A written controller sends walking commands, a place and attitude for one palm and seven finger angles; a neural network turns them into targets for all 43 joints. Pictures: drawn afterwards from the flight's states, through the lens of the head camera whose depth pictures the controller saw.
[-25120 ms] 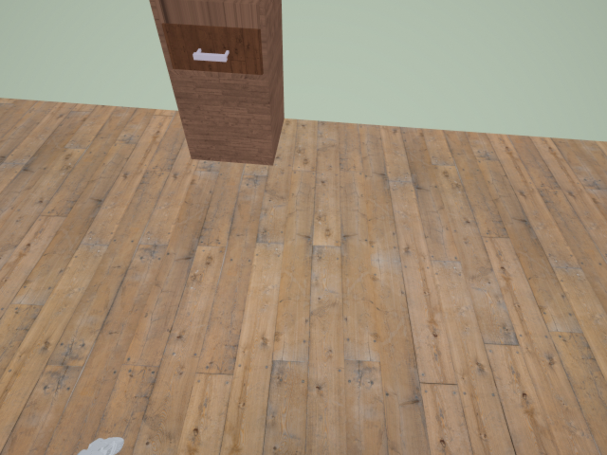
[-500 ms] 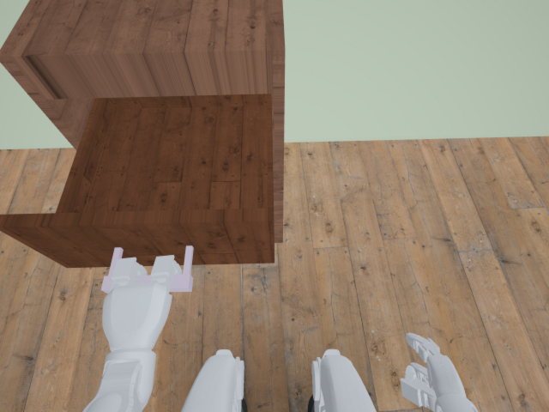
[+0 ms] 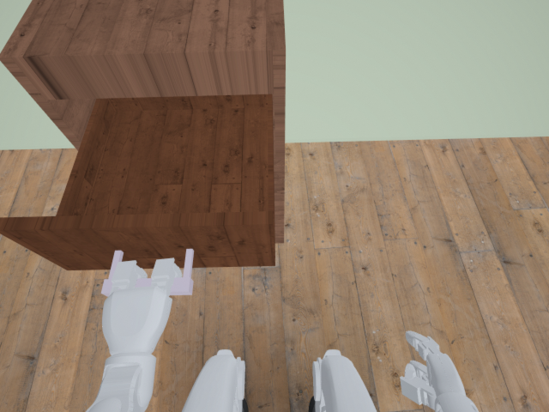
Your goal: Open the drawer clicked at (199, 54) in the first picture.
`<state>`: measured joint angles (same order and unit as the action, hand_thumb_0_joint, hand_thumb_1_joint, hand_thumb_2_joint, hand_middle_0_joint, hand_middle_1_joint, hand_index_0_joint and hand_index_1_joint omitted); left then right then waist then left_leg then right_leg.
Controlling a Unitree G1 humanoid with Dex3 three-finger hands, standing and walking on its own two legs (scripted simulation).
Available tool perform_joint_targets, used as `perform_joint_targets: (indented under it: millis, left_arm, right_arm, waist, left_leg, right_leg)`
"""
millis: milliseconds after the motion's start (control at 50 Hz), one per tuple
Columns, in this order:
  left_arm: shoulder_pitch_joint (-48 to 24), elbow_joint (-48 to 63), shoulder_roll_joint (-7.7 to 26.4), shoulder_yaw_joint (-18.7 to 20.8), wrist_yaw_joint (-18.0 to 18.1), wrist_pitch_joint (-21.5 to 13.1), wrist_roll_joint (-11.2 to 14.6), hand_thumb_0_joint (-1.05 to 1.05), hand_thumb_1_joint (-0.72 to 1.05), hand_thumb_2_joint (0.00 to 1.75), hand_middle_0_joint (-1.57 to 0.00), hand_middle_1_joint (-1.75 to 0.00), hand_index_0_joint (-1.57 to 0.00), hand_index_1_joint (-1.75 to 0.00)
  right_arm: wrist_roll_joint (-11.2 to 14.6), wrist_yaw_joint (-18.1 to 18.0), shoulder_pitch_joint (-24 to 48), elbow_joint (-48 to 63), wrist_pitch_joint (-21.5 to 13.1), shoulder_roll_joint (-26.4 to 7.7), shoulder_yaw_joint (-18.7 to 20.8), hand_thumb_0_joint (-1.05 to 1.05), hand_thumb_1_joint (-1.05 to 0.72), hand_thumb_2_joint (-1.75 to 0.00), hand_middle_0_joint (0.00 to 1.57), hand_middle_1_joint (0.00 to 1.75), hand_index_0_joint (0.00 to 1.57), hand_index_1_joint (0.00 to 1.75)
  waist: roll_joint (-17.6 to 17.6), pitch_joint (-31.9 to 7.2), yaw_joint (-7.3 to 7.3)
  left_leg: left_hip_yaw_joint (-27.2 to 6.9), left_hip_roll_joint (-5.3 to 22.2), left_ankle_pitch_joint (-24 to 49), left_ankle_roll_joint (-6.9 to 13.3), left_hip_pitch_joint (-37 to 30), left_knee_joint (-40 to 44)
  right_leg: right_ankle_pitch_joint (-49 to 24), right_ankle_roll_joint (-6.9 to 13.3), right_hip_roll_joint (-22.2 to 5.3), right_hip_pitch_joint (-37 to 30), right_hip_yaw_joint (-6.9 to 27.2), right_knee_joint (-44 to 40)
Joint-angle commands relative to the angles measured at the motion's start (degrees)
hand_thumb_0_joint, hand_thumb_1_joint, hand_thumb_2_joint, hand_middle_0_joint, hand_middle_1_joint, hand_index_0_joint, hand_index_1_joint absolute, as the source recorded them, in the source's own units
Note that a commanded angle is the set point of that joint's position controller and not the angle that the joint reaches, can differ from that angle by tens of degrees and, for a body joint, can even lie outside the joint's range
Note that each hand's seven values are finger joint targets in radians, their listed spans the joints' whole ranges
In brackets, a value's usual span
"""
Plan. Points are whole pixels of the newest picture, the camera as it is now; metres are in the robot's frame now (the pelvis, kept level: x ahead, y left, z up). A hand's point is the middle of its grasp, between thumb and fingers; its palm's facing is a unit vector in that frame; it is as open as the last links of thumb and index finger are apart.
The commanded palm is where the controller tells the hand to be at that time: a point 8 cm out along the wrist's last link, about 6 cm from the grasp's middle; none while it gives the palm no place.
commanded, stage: pull the drawer open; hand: left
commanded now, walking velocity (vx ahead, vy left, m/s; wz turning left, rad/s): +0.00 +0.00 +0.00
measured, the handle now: (151, 272) +0.32 +0.21 -0.05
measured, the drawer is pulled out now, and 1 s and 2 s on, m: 0.25 0.25 0.25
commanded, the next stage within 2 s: open the thumb to release the handle in 0.04 s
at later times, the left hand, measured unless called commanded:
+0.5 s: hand (150, 313) +0.26 +0.21 -0.07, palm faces -0.05 -0.04 -1.00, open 9.2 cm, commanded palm +0.24 +0.20 -0.03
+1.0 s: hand (148, 309) +0.27 +0.21 -0.08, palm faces -0.04 -0.05 -1.00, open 13.8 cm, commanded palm +0.25 +0.21 -0.03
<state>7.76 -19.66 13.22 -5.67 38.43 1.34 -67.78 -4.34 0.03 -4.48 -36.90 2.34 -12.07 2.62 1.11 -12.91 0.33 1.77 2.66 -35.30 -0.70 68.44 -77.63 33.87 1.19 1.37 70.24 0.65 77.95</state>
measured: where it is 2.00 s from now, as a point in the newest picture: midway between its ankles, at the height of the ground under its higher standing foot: outside the picture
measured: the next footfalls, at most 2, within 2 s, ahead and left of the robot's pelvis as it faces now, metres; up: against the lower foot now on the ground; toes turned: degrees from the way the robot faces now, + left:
none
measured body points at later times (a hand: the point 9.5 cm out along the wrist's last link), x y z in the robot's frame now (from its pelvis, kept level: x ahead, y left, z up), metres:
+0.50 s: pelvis -0.01 +0.00 +0.00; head +0.10 -0.01 +0.44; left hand +0.26 +0.21 -0.02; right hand +0.17 -0.24 -0.13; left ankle +0.01 +0.13 -0.60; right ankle +0.02 -0.11 -0.60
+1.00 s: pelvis -0.02 +0.00 +0.00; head +0.09 -0.01 +0.44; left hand +0.27 +0.21 -0.02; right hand +0.15 -0.24 -0.13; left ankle +0.01 +0.13 -0.60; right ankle +0.02 -0.11 -0.60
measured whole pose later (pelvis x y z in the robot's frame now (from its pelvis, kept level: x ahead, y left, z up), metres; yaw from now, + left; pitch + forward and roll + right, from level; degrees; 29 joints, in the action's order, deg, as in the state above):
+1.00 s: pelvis -0.02 +0.00 +0.00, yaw +1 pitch +25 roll +0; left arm -5.2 -32.7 14.6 -6.2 38.0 0.5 -66.9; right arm -3.6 -2.4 -5.9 -41.1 0.1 -12.1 2.8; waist 1.3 -12.2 -0.3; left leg -0.1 1.6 -32.1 -0.8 69.7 -77.0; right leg 31.3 1.3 0.4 70.3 -1.1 76.7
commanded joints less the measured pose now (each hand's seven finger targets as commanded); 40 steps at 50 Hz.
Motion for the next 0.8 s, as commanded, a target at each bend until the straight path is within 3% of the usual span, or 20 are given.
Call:
perform_joint_targets:
  millis: [0,20,60,100,120,140,200,240,280,400,520,620,700,720,780]
  left_arm:
    - [7.60,6.75,6.03,3.55,3.21,1.31,0.62,0.00,0.90,0.90,-0.40,-1.35,-0.40,-1.35]
    - [7.33,7.29,5.07,2.49,3.15,1.33,0.72,0.00,0.90,0.90,-0.40,-1.35,-0.40,-1.35]
    - [8.74,7.27,6.84,4.52,3.15,1.33,0.95,0.00,0.90,0.90,-0.40,-1.35,-0.40,-1.35]
    - [8.49,7.78,5.61,2.99,2.97,1.18,0.99,0.00,0.90,0.90,-0.40,-1.35,-0.40,-1.35]
    - [-10.85,6.80,7.72,2.27,3.69,1.10,-0.35,0.00,0.90,0.90,-0.40,-1.35,-0.40,-1.35]
    - [-11.46,5.03,8.03,4.24,4.11,0.78,-0.96,0.00,0.83,0.87,-0.40,-1.34,-0.40,-1.34]
    - [-9.84,1.72,8.11,4.60,4.18,1.37,-0.16,0.00,0.62,0.78,-0.38,-1.32,-0.38,-1.32]
    - [-10.18,2.88,7.08,2.83,3.40,2.08,0.59,0.00,0.48,0.72,-0.37,-1.30,-0.37,-1.30]
    - [-9.11,2.95,7.06,2.25,2.31,2.74,1.00,0.00,0.34,0.66,-0.36,-1.29,-0.36,-1.29]
    - [-11.26,1.44,6.70,0.86,0.77,1.09,0.79,0.00,-0.08,0.48,-0.33,-1.24,-0.33,-1.24]
    - [-12.40,0.46,6.16,0.88,2.20,-0.34,0.34,0.00,-0.50,0.30,-0.30,-1.20,-0.30,-1.20]
    - [-16.64,-0.34,6.22,0.64,3.14,0.21,0.23,0.00,-0.50,0.30,-0.30,-1.20,-0.30,-1.20]
    - [-18.51,-2.82,7.89,1.89,2.61,1.26,0.66,0.00,-0.50,0.30,-0.30,-1.20,-0.30,-1.20]
    - [-18.28,0.04,8.17,2.02,2.56,1.09,1.01,0.00,-0.50,0.30,-0.30,-1.20,-0.30,-1.20]
    - [-17.81,-1.29,8.16,1.99,2.08,1.45,1.03,0.00,-0.50,0.30,-0.30,-1.20,-0.30,-1.20]
  right_arm:
    - [0.04,-0.65,0.97,7.48,-1.96,-6.38,2.37,0.00,-0.90,-0.90,0.20,0.30,0.20,0.30]
    - [0.03,-0.71,1.61,7.52,-1.94,-6.47,2.29,0.00,-0.90,-0.90,0.20,0.30,0.20,0.30]
    - [0.06,-0.74,1.12,7.61,-2.07,-6.40,2.38,0.00,-0.90,-0.90,0.20,0.30,0.20,0.30]
    - [0.03,-0.67,1.30,7.73,-2.09,-6.31,2.29,0.00,-0.90,-0.90,0.20,0.30,0.20,0.30]
    - [-0.06,-1.32,1.13,4.87,-1.91,-6.91,2.30,0.00,-0.90,-0.90,0.20,0.30,0.20,0.30]
    - [-0.06,-1.77,0.13,4.58,-2.52,-6.83,2.76,0.00,-0.90,-0.90,0.20,0.30,0.20,0.30]
    - [-0.03,-2.05,-0.34,4.05,-3.44,-6.85,3.02,0.00,-0.90,-0.90,0.20,0.30,0.20,0.30]
    - [0.27,-2.03,-0.29,4.29,-3.39,-6.90,3.06,0.00,-0.90,-0.90,0.20,0.30,0.20,0.30]
    - [0.57,-2.18,-0.19,4.51,-2.88,-6.90,2.88,0.00,-0.90,-0.90,0.20,0.30,0.20,0.30]
    - [0.66,-2.79,-0.62,4.16,-2.98,-6.61,2.63,0.00,-0.90,-0.90,0.20,0.30,0.20,0.30]
    - [0.37,-2.38,-0.30,4.21,-2.97,-6.74,2.60,0.00,-0.90,-0.90,0.20,0.30,0.20,0.30]
    - [0.45,-2.34,-0.39,3.74,-3.33,-6.93,2.81,0.00,-0.90,-0.90,0.20,0.30,0.20,0.30]
    - [0.79,-2.69,-0.99,2.96,-3.55,-6.86,2.85,0.00,-0.90,-0.90,0.20,0.30,0.20,0.30]
    - [0.79,-2.79,-0.68,3.50,-3.59,-6.92,2.80,0.00,-0.90,-0.90,0.20,0.30,0.20,0.30]
    - [0.92,-3.14,-0.74,3.15,-3.42,-6.79,2.58,0.00,-0.90,-0.90,0.20,0.30,0.20,0.30]
  waist:
    - [-2.25,-20.14,-2.70]
    - [-1.58,-19.80,-2.52]
    - [-2.22,-20.65,-3.20]
    - [-1.82,-20.44,-2.84]
    - [-2.93,-17.63,1.95]
    - [-2.98,-17.95,0.67]
    - [-2.61,-20.41,-0.69]
    - [-0.96,-22.49,-0.89]
    - [-1.70,-23.42,-0.91]
    - [-2.77,-19.25,0.10]
    - [-1.98,-18.48,-0.21]
    - [-1.47,-19.15,0.13]
    - [-3.17,-18.15,0.21]
    - [-2.55,-20.72,-0.51]
    - [-2.69,-20.19,-0.02]
  left_leg:
    - [-1.11,-3.72,22.12,1.31,-15.09,8.08]
    - [-0.93,-3.87,21.98,1.44,-15.09,8.16]
    - [-1.08,-3.83,22.70,1.33,-15.12,8.10]
    - [-0.94,-3.83,22.19,1.43,-15.03,8.03]
    - [-1.29,-3.39,19.26,1.74,-12.96,6.42]
    - [-1.20,-3.53,17.54,1.73,-12.31,6.50]
    - [-0.89,-3.86,18.53,1.77,-13.34,6.98]
    - [-0.88,-3.99,19.79,1.75,-15.17,7.70]
    - [-0.86,-3.96,20.90,1.71,-16.13,8.15]
    - [-1.19,-3.76,17.12,1.91,-14.14,8.48]
    - [-1.14,-3.90,15.40,1.92,-13.21,8.48]
    - [-1.19,-3.90,13.80,2.04,-13.60,8.82]
    - [-1.17,-3.97,12.16,2.09,-12.04,9.09]
    - [-0.96,-4.04,12.83,2.11,-13.04,9.62]
    - [-1.04,-4.03,14.14,2.06,-13.95,9.70]
  right_leg:
    - [-26.36,1.79,0.95,-15.90,-0.14,-10.34]
    - [-26.21,1.65,0.84,-15.62,0.00,-10.58]
    - [-27.18,1.90,1.06,-16.70,0.00,-10.28]
    - [-27.12,1.71,0.81,-16.51,0.08,-10.49]
    - [-24.49,0.92,0.22,-12.05,0.32,-11.03]
    - [-20.99,0.87,0.42,-11.88,-0.15,-10.90]
    - [-21.77,1.10,0.52,-13.71,-0.26,-11.27]
    - [-22.90,1.16,0.50,-15.03,-0.25,-11.58]
    - [-23.72,1.08,0.47,-16.13,-0.36,-11.87]
    - [-19.19,1.06,0.45,-14.07,-0.53,-12.93]
    - [-15.71,1.21,0.28,-12.44,-0.84,-12.97]
    - [-13.02,1.18,0.26,-11.48,-0.91,-13.51]
    - [-11.47,1.04,0.23,-12.64,-0.57,-14.44]
    - [-12.09,0.91,0.14,-14.50,-0.24,-14.55]
    - [-13.83,0.93,0.25,-14.26,-0.39,-14.62]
